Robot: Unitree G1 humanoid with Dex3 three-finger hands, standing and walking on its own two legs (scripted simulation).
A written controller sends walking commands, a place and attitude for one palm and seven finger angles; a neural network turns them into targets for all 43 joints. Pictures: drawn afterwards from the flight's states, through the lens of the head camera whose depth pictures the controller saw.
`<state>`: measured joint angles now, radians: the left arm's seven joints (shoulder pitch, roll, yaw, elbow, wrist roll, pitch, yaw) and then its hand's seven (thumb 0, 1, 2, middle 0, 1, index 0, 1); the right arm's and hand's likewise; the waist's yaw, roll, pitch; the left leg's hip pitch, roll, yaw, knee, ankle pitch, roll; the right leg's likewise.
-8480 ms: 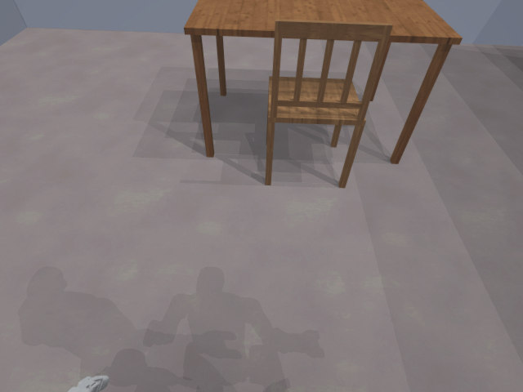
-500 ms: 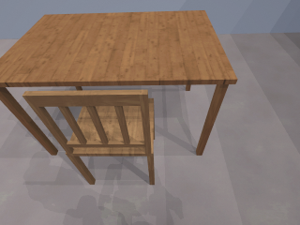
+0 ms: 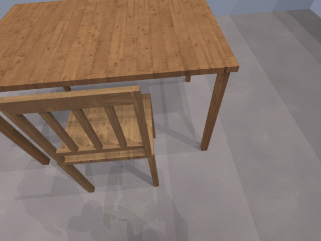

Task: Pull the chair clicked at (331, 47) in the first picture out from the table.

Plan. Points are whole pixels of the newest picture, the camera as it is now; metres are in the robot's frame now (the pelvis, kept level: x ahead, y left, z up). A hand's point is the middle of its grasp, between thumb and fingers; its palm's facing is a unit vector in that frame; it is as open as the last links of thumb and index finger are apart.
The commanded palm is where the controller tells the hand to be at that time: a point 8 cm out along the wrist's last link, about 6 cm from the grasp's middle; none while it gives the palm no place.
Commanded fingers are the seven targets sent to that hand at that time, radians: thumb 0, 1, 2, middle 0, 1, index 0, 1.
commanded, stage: look again from close up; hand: left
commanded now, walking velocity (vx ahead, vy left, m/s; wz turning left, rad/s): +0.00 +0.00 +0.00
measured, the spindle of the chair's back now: (89, 130) +0.49 +0.29 -0.11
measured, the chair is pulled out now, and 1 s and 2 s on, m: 0.00 0.00 0.00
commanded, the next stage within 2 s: raise the hand toward the chair's back in 0.68 s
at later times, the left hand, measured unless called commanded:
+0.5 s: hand out of the picture +0.02 +0.16 -0.16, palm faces +0.04 -0.98 -0.21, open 7.3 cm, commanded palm none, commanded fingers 0.00 0.90 0.90 -0.20 -0.30 -0.20 -0.30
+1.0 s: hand (95, 206) +0.20 +0.17 -0.02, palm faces +0.20 -0.97 -0.16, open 7.7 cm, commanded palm +0.12 +0.21 -0.06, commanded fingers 0.00 0.62 0.78 -0.17 -0.26 -0.17 -0.26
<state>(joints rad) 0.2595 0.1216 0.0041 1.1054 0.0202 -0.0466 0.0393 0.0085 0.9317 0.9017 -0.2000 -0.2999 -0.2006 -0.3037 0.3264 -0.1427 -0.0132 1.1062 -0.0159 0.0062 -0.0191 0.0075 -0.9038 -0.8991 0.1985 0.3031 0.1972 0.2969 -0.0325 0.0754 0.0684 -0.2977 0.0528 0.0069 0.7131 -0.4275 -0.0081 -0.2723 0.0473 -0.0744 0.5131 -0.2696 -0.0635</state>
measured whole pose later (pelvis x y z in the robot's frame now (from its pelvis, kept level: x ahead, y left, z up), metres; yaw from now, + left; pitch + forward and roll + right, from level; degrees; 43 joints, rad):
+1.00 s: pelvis +0.00 -0.01 -0.01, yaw +2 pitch +4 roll +1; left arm 0.37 0.18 0.01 0.21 -0.16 -0.20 0.08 0.04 0.88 0.86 -0.19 -0.29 -0.19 -0.29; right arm 0.29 -0.30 -0.03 0.81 0.02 -0.28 -0.08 0.03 -0.92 -0.90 0.20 0.30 0.20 0.30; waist -0.03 0.06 -0.06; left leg -0.38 -0.02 0.03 0.64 -0.33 0.01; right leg -0.39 0.00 -0.10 0.66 -0.35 -0.06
